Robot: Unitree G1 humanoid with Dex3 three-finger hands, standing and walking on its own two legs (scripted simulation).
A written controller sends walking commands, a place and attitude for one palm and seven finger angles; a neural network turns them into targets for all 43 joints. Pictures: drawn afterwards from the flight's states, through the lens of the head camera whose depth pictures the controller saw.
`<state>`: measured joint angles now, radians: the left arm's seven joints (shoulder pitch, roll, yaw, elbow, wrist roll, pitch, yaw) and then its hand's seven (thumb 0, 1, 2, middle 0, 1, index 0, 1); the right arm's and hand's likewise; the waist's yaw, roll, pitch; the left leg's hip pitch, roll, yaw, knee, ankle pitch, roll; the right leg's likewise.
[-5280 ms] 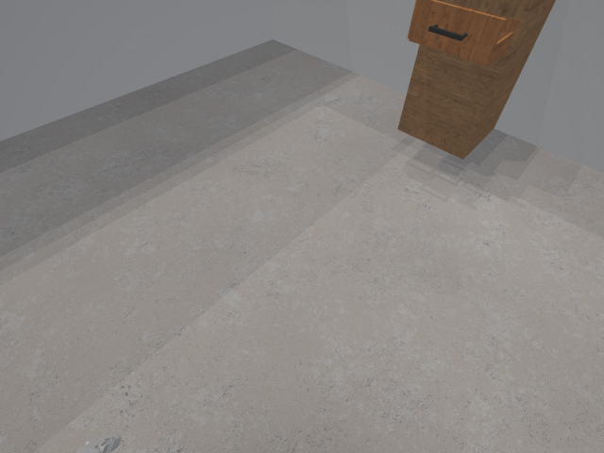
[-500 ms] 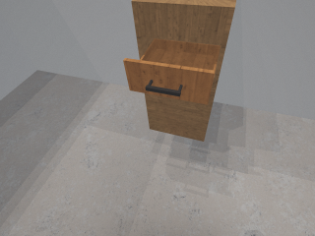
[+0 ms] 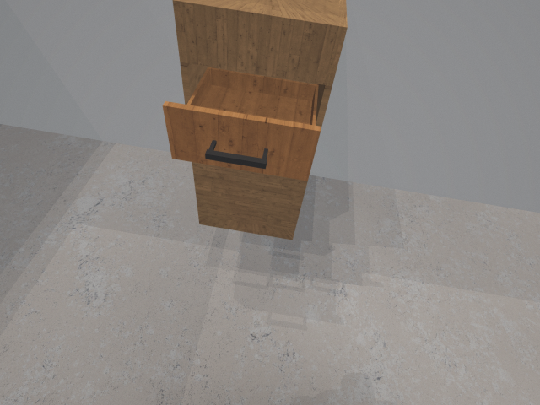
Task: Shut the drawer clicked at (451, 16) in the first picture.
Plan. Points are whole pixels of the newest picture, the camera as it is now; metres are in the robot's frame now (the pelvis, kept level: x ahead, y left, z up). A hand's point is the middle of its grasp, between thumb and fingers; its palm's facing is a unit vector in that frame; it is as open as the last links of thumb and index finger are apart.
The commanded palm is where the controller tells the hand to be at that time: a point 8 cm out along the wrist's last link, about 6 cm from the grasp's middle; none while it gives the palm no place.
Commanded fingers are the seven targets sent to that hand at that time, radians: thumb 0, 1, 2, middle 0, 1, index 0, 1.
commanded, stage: take the last steps up to it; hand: left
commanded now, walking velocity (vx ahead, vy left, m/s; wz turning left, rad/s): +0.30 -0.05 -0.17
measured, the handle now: (237, 153) +0.69 +0.12 -0.09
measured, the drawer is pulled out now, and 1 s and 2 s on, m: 0.21 0.21 0.21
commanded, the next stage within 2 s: come to a stop and stand still in 1.10 s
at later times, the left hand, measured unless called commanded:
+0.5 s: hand out of the picture +0.11 +0.13 -0.15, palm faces +0.00 -0.97 -0.23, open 7.2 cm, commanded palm none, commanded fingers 0.00 0.90 0.90 -0.20 -0.30 -0.20 -0.30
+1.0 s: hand (180, 375) +0.20 +0.16 -0.18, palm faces -0.01 -0.99 -0.17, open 7.4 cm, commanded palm none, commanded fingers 0.00 0.90 0.90 -0.20 -0.30 -0.20 -0.30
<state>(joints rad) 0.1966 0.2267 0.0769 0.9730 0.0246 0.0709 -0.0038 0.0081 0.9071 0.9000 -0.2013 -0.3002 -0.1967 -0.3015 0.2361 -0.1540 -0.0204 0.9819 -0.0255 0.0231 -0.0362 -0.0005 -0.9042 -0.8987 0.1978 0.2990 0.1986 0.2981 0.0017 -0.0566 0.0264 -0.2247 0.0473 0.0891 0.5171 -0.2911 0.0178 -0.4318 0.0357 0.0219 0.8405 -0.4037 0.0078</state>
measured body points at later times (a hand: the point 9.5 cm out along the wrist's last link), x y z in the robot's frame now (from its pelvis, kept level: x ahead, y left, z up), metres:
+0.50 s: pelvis +0.04 -0.06 +0.01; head +0.04 -0.08 +0.46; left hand +0.11 +0.18 -0.14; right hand -0.01 -0.29 -0.16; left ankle +0.05 +0.08 -0.67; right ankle +0.00 -0.15 -0.74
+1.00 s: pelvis +0.20 -0.02 +0.00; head +0.23 +0.00 +0.45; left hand +0.20 +0.21 -0.17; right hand +0.27 -0.25 -0.14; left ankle +0.24 +0.07 -0.74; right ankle +0.16 -0.14 -0.66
